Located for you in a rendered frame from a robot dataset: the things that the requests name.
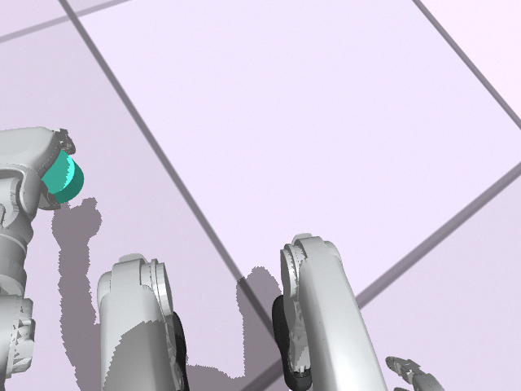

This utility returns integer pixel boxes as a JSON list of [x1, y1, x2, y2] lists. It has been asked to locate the left robot arm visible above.
[[0, 164, 42, 391]]

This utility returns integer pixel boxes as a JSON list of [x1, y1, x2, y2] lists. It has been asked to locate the right robot hand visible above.
[[386, 357, 445, 391]]

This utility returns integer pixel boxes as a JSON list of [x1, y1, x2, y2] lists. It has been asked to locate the left robot hand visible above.
[[0, 127, 76, 210]]

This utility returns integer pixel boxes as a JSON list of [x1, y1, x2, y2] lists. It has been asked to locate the left robot foot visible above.
[[172, 311, 190, 391]]

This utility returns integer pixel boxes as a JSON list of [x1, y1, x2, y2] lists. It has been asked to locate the tin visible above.
[[42, 150, 84, 204]]

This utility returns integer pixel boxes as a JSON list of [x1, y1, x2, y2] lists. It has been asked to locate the right robot foot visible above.
[[272, 295, 313, 391]]

